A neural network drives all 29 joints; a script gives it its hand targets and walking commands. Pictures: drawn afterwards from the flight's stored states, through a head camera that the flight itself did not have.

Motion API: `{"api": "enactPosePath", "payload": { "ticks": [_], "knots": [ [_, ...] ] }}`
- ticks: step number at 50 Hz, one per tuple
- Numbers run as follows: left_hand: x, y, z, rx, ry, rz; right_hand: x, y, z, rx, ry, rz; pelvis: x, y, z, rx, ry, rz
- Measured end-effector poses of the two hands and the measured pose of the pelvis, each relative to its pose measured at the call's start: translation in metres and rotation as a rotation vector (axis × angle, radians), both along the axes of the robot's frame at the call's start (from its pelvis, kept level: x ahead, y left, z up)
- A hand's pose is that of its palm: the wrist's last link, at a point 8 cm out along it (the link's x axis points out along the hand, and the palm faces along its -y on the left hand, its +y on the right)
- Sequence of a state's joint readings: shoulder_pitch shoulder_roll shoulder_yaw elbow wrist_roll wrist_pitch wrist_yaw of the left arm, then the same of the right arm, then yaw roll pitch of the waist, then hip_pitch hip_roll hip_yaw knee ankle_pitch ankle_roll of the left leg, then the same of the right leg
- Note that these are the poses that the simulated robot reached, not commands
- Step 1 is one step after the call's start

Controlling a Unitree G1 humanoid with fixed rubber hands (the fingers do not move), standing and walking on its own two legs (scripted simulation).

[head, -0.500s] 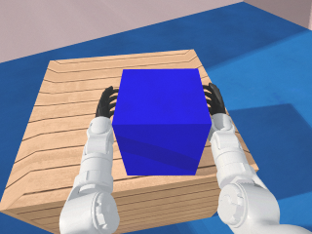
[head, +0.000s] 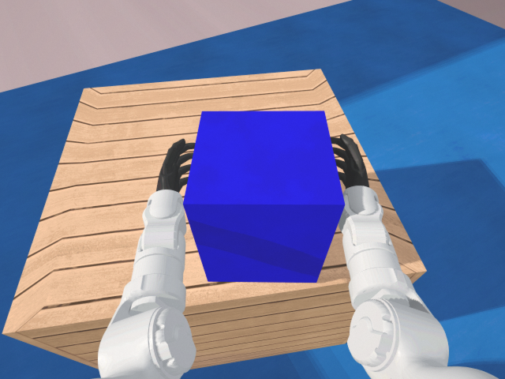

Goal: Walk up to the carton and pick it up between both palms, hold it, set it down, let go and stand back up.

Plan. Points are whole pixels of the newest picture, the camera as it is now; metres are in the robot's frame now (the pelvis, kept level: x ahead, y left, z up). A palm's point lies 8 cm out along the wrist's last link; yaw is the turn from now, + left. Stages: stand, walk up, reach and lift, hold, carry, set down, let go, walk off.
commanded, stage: set down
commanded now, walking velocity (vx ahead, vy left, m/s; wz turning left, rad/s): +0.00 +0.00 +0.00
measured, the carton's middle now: (262, 201) +0.42 -0.01 +0.02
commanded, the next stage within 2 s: none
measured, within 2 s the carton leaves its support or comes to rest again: neither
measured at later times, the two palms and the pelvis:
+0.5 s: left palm (171, 190) +0.40 +0.14 +0.08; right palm (355, 187) +0.40 -0.16 +0.08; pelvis -0.01 +0.00 +0.00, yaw +0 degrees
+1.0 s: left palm (172, 192) +0.40 +0.14 +0.07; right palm (355, 188) +0.40 -0.16 +0.08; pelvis +0.00 -0.01 +0.00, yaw +0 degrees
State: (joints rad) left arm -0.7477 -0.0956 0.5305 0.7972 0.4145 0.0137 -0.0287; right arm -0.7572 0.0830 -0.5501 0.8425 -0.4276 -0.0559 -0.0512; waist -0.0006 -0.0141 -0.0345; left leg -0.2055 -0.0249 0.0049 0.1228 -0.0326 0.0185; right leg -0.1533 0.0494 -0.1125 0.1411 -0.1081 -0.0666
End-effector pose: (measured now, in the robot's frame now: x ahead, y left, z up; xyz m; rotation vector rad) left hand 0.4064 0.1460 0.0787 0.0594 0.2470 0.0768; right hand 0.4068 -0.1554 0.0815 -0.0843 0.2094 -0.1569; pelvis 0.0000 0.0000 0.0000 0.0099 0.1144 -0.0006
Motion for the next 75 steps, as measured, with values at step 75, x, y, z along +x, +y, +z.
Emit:
{"api": "enactPosePath", "payload": {
  "ticks": [75],
  "knots": [
    [0.005,0.0,-0.037,-0.013,0.016,-0.009,0.001,-0.005,-0.018,0.019,0.002,0.034,-0.002,-0.001,-0.002,0.006,0.075,-0.065]
  ]
}}
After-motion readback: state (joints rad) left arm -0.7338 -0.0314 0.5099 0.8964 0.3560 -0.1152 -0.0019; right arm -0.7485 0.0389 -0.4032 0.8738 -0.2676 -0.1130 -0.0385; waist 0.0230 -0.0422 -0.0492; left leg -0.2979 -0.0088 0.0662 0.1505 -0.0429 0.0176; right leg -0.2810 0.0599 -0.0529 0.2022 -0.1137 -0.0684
